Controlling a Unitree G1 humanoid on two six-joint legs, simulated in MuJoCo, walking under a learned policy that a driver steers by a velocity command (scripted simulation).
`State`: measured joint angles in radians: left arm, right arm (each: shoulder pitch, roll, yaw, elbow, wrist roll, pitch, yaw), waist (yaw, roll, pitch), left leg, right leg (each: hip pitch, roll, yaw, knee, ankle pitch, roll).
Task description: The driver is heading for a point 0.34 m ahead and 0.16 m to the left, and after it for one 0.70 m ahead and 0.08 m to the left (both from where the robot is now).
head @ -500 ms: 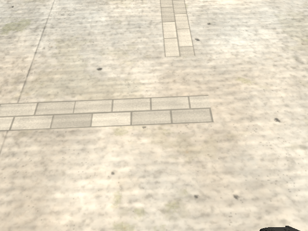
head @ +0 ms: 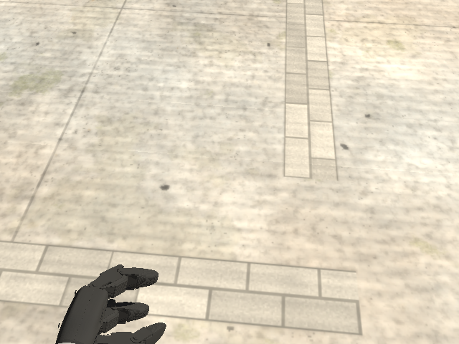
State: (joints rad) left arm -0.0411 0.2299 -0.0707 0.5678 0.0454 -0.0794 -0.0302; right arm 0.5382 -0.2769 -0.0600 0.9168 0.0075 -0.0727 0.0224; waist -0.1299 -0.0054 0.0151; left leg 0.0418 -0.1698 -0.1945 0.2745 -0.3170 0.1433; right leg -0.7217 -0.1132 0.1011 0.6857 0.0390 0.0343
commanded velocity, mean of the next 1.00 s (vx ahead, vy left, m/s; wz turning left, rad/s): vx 0.45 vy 0.00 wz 0.70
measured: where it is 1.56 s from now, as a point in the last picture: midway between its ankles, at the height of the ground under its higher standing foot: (202, 290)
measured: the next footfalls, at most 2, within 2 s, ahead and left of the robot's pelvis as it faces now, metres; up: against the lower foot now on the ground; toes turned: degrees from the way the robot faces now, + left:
right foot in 0.10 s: +0.32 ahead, -0.18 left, +0.00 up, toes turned +10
left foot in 0.48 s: +0.61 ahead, +0.12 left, +0.00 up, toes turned +28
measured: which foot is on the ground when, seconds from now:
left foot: down 0.00-0.10, up 0.12-0.46, down 0.48-0.94, up 0.96-1.00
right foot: up 0.00-0.08, down 0.10-0.46, up 0.48-0.90, down 0.92-1.00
